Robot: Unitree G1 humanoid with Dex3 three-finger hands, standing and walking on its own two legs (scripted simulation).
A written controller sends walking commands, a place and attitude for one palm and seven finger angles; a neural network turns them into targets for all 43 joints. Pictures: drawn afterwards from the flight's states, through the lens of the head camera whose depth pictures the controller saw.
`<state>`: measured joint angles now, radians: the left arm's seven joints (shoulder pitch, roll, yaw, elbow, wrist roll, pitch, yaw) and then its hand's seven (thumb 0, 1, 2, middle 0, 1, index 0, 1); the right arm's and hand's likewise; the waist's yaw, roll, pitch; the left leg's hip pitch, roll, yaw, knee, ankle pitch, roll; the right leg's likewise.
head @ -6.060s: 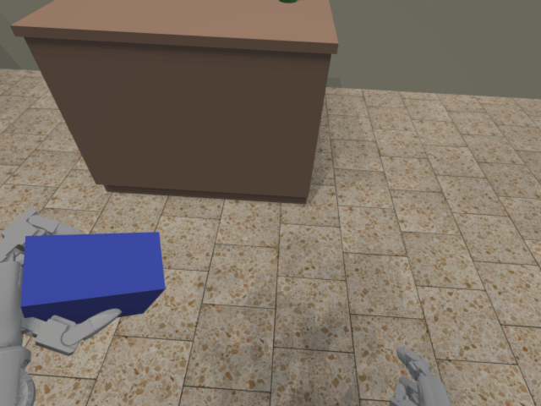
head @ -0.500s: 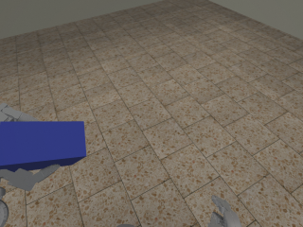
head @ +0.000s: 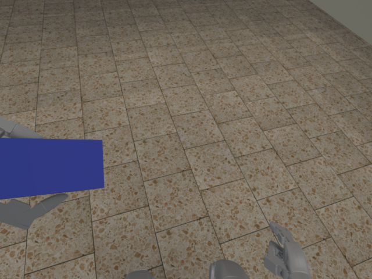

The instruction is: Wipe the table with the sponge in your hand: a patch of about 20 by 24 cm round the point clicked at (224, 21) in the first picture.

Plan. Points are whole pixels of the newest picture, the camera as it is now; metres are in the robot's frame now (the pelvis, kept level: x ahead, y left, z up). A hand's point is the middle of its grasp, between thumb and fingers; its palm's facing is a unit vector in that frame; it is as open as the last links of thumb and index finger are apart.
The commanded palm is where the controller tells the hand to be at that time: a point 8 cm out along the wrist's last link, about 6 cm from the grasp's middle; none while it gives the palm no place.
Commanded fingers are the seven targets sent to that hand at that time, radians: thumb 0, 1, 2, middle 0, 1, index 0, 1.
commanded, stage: turn to face it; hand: left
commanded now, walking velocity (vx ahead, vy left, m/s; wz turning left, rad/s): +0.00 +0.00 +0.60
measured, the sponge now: (61, 169) +0.25 +0.20 +0.17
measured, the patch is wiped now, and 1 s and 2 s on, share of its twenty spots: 0.00 0.00 0.00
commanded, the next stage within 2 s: none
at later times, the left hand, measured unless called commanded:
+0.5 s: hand (11, 274) +0.12 +0.21 +0.18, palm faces +0.59 -0.68 -0.44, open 10.8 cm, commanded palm +0.05 +0.24 +0.19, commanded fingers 0.00 0.10 1.30 -1.20 -1.60 -1.20 -1.60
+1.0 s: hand out of the picture -0.07 +0.21 +0.20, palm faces +0.77 -0.45 -0.45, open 10.8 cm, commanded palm -0.14 +0.21 +0.19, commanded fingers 0.00 0.10 1.30 -1.20 -1.60 -1.20 -1.60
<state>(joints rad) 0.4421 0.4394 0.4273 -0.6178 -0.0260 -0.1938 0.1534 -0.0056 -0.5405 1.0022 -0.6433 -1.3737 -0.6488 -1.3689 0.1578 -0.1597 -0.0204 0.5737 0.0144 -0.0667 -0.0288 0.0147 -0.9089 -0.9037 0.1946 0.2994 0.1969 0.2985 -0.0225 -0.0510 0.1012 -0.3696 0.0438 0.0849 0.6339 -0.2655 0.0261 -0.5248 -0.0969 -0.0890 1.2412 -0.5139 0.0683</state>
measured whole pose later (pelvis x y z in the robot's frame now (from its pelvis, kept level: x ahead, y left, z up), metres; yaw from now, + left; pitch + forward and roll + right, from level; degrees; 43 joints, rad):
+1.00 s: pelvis -0.10 -0.11 +0.02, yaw +36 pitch +0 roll -3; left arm 0.52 0.40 0.38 -0.59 -0.06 -0.16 0.12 -0.01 -0.54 1.00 -0.64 -1.38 -0.64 -1.37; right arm 0.21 -0.11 0.06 0.60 0.00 -0.11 -0.01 0.01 -0.90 -0.90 0.20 0.30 0.21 0.30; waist 0.02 0.04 0.06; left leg -0.32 0.02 -0.11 0.49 -0.17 -0.02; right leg -0.36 -0.01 -0.07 0.80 -0.47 0.10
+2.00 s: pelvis -0.17 -0.28 +0.02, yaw +72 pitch -2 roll +3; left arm 0.48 0.35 0.32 -0.50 -0.04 -0.13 0.13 -0.01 -0.54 1.00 -0.64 -1.38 -0.64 -1.37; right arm 0.17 -0.22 -0.01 0.63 0.00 -0.06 -0.07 0.02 -0.90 -0.90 0.20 0.30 0.20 0.30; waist 0.00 -0.02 0.09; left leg -0.48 0.01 0.05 1.09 -0.42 -0.07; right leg -0.23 -0.10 -0.19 0.50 -0.25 -0.04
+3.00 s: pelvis -0.16 -0.44 +0.00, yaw +107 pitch -1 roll +1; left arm 0.48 0.42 0.39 -0.59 -0.03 -0.19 0.14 0.00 -0.54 1.00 -0.64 -1.38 -0.64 -1.37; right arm 0.20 -0.20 -0.04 0.58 0.00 -0.09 -0.05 0.02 -0.91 -0.90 0.19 0.30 0.20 0.30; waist -0.01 -0.07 0.07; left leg -0.23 0.02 0.03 0.60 -0.34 -0.02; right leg -0.49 -0.11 -0.12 0.99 -0.50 0.05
